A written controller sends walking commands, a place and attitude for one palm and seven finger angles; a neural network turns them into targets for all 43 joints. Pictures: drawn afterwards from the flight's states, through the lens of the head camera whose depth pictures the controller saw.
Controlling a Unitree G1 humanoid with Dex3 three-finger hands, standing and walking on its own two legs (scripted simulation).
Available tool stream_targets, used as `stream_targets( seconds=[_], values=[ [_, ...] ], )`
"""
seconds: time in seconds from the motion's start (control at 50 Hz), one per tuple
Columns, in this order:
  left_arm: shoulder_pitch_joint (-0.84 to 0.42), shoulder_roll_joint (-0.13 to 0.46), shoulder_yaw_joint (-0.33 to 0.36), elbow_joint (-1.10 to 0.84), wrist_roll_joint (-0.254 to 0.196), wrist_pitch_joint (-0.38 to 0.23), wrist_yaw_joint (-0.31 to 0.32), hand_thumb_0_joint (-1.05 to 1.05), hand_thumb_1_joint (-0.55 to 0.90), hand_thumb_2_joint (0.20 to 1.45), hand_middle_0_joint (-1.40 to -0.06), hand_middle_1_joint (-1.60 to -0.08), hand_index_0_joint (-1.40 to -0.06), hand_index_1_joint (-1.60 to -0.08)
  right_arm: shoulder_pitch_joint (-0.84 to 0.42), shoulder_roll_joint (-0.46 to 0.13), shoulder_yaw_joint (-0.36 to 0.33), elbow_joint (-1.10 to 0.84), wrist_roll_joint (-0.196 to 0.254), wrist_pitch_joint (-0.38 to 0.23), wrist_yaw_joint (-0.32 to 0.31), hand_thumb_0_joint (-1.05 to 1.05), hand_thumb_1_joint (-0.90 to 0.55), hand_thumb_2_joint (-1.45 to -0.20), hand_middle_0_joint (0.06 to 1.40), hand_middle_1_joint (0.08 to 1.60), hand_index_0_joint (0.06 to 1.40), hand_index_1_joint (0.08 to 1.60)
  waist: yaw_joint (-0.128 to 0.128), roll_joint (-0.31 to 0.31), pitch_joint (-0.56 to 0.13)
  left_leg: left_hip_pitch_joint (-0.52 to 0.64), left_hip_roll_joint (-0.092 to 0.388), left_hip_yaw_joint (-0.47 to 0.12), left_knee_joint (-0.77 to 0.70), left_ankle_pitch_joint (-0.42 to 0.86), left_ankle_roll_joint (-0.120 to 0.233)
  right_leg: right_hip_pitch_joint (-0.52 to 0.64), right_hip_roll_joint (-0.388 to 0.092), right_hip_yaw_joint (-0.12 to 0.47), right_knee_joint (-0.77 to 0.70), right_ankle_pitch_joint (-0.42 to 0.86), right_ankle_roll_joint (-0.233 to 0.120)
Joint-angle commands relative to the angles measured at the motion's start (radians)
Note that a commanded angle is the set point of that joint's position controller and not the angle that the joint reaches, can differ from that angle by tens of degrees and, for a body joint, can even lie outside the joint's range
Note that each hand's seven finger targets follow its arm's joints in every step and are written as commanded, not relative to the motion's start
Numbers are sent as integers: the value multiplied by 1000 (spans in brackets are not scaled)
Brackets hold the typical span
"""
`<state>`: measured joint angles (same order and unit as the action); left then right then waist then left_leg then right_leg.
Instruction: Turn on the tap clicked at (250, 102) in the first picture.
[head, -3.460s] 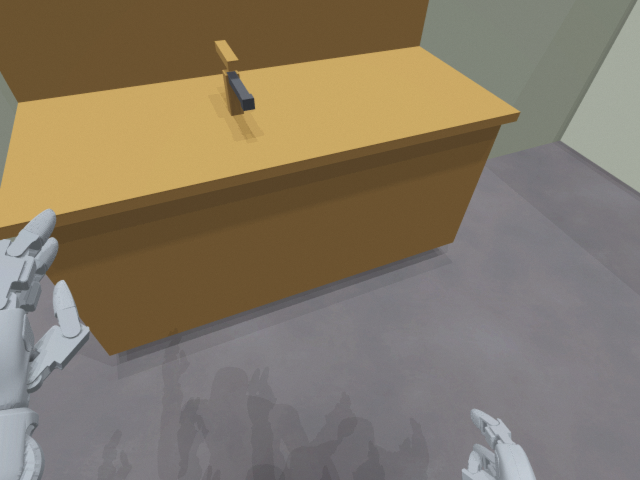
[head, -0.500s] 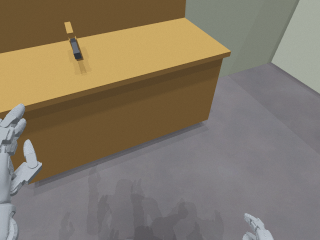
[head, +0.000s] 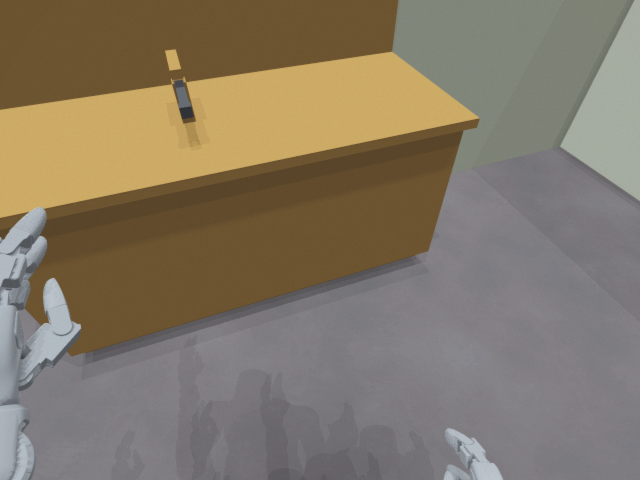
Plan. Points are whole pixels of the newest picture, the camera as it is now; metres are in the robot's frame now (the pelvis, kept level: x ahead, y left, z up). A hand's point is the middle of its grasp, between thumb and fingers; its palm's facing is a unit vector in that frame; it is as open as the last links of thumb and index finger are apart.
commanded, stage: take the last steps up to it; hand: left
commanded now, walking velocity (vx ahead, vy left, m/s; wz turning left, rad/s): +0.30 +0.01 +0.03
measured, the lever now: (186, 110) +0.88 +0.39 +0.03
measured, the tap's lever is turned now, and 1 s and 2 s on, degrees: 0 0 0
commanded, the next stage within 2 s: none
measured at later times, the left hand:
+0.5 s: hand (136, 250) +0.31 +0.23 +0.17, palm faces +0.44 -0.81 -0.39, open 7.4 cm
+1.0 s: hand (200, 194) +0.42 +0.19 +0.16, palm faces +0.47 -0.78 -0.41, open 7.4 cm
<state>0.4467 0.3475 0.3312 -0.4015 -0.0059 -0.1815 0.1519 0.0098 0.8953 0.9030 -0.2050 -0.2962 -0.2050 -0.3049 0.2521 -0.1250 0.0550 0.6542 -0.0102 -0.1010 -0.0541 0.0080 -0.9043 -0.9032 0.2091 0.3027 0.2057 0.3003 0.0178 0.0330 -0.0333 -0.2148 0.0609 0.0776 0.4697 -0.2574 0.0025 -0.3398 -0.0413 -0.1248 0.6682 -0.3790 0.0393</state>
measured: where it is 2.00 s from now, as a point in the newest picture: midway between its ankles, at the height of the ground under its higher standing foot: (347, 434)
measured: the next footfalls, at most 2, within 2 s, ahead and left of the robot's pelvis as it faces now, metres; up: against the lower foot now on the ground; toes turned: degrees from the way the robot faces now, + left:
right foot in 0.04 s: +0.05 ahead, -0.11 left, +0.00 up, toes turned -8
left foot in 0.50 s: +0.22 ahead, +0.10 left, +0.00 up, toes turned +11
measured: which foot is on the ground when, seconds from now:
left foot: down 0.00-0.04, up 0.06-0.48, down 0.50-0.92, up 0.94-1.00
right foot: up 0.00-0.02, down 0.04-0.52, up 0.54-0.90, down 0.92-1.00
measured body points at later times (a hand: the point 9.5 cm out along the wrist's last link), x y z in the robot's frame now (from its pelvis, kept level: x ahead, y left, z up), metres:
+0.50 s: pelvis +0.11 -0.01 -0.01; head +0.12 -0.01 +0.44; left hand +0.28 +0.27 +0.19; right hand +0.26 -0.27 -0.10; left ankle +0.18 +0.10 -0.74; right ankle +0.02 -0.10 -0.74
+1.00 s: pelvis +0.21 -0.05 -0.01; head +0.23 -0.08 +0.43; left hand +0.39 +0.23 +0.18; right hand +0.37 -0.27 -0.13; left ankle +0.17 +0.08 -0.69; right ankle +0.22 -0.14 -0.74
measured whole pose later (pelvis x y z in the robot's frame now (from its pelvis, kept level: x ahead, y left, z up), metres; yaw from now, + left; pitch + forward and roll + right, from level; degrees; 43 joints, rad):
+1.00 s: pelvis +0.21 -0.05 -0.01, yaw +3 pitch +0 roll +1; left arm 0.39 0.30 0.32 -0.42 0.00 -0.18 0.15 0.01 0.89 0.90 -0.21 -0.30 -0.21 -0.31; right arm 0.21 -0.22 0.00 0.69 0.00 -0.08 -0.06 0.01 -0.91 -0.90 0.21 0.30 0.21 0.30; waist 0.02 0.05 0.04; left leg -0.40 0.06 0.05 0.98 -0.45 -0.01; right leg -0.31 -0.05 -0.17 0.63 -0.32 -0.04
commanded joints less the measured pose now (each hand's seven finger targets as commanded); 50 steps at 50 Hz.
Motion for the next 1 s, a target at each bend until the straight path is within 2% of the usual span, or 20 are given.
stream_targets(
  seconds=[0.0,0.04,0.08,0.12,0.22,0.36,0.44,0.46,0.48,0.5,0.52,0.58,0.62,0.68,0.84,0.88,0.9,0.92,0.94,0.98],
  values=[
    [-160,184,88,-271,13,-58,27,0,900,900,-200,-300,-200,-300,-139,-177,-79,-152,0,-42,-20,0,-900,-900,200,300,200,300,-9,11,-54,-202,118,-83,51,-288,78,299,-34,58,-274,12,-49],
    [-178,243,122,-303,5,-56,30,0,900,900,-200,-300,-200,-300,-175,-158,-78,-173,7,-39,-18,0,-900,-900,200,300,200,300,4,-310,-34,-484,-50,2,565,-322,4,374,-381,624,-467,-73,-232],
    [-144,228,137,-297,-10,-78,29,0,900,900,-200,-300,-200,-300,-145,-186,-101,-150,8,-48,-8,0,-900,-900,200,300,200,300,-14,-183,-37,-495,2,-106,718,-180,-19,319,-378,586,-466,-75,-245],
    [-16,236,186,-255,-14,-83,26,0,900,900,-200,-300,-200,-300,-155,-170,-89,-134,10,-17,-8,0,-900,-900,200,300,200,300,-13,-72,-33,-500,22,-97,726,-117,-33,316,-316,403,-409,157,-222],
    [10,190,170,-234,-21,-115,22,0,900,900,-200,-300,-200,-300,-144,-165,-95,-155,11,9,-11,0,-900,-900,200,300,200,300,-31,-129,-16,-437,34,-9,492,-23,-35,319,-251,155,-376,492,-182],
    [-6,184,147,-299,-22,-105,41,0,900,900,-200,-300,-200,-300,-117,-172,-114,-203,14,-17,-13,0,-900,-900,200,300,200,300,10,-193,-41,-282,-10,104,189,-17,0,362,-255,159,-314,619,-186],
    [-93,197,129,-353,-17,-105,52,0,900,900,-200,-300,-200,-300,-90,-183,-120,-200,10,-24,-24,0,-900,-900,200,300,200,300,-32,-102,-88,45,-60,142,6,124,23,222,-189,74,-81,570,-127],
    [-107,198,128,-358,-17,-114,51,0,900,900,-200,-300,-200,-300,-83,-196,-126,-202,11,-23,-30,0,-900,-900,200,300,200,300,-50,-9,-118,205,-8,53,-20,159,59,105,-156,55,81,510,-91],
    [-109,191,132,-371,-18,-118,52,0,900,900,-200,-300,-200,-300,-93,-219,-131,-204,10,-19,-27,0,-900,-900,200,300,200,300,-46,198,-158,334,195,-242,-66,254,155,-72,-49,6,298,144,-44],
    [-135,203,129,-374,-12,-127,53,0,900,900,-200,-300,-200,-300,-92,-200,-116,-215,11,-22,-18,0,-900,-900,200,300,200,300,-31,271,-151,350,348,-503,-125,343,248,-213,16,61,495,-231,-41],
    [-144,236,131,-305,-5,-128,45,0,900,900,-200,-300,-200,-300,-105,-192,-102,-210,10,-29,-10,0,-900,-900,200,300,200,300,-33,192,-95,232,370,-562,-173,195,266,-244,15,125,600,-240,-50],
    [-106,237,170,-352,-13,-119,31,0,900,900,-200,-300,-200,-300,-124,-185,-108,-173,16,-30,-6,0,-900,-900,200,300,200,300,-25,110,-15,81,321,-391,-196,60,254,-307,-63,147,601,-115,-30],
    [-31,223,185,-401,-18,-124,23,0,900,900,-200,-300,-200,-300,-118,-183,-109,-167,19,-39,0,0,-900,-900,200,300,200,300,-8,136,-38,25,258,-228,-200,13,203,-257,-68,97,515,-19,-22],
    [33,154,149,-365,-24,-120,14,0,900,900,-200,-300,-200,-300,-118,-178,-102,-166,17,-48,8,0,-900,-900,200,300,200,300,-16,171,-35,-72,224,-121,-244,-40,167,-146,-58,38,349,52,-10],
    [-105,140,99,-229,-5,-88,18,0,900,900,-200,-300,-200,-300,-115,-183,-95,-155,15,-59,-27,0,-900,-900,200,300,200,300,-14,130,-42,-31,189,-51,-91,-82,117,72,18,-78,-112,43,4],
    [-147,150,89,-231,8,-82,23,0,900,900,-200,-300,-200,-300,-115,-168,-93,-153,18,-49,-25,0,-900,-900,200,300,200,300,-13,-16,-68,-115,111,15,156,-139,75,215,-54,42,-267,68,-40],
    [-163,197,106,-246,17,-77,28,0,900,900,-200,-300,-200,-300,-118,-146,-90,-161,17,-40,-22,0,-900,-900,200,300,200,300,-15,-269,-80,-312,6,68,430,-219,34,315,-263,398,-357,70,-135],
    [-170,222,121,-253,9,-68,32,0,900,900,-200,-300,-200,-300,-162,-157,-85,-172,16,-44,-21,0,-900,-900,200,300,200,300,7,-319,-51,-478,-49,2,643,-322,9,364,-414,632,-415,151,-225],
    [-240,224,125,-312,-2,-79,33,0,900,900,-200,-300,-200,-300,-164,-170,-91,-161,11,-53,-16,0,-900,-900,200,300,200,300,-6,-243,-49,-477,-7,-84,731,-253,-5,317,-430,598,-433,74,-233],
    [-133,227,154,-304,-7,-96,29,0,900,900,-200,-300,-200,-300,-148,-179,-99,-140,12,-43,-9,0,-900,-900,200,300,200,300,-13,-160,-15,-501,22,-97,785,-145,-25,311,-363,465,-397,224,-228]
  ],
)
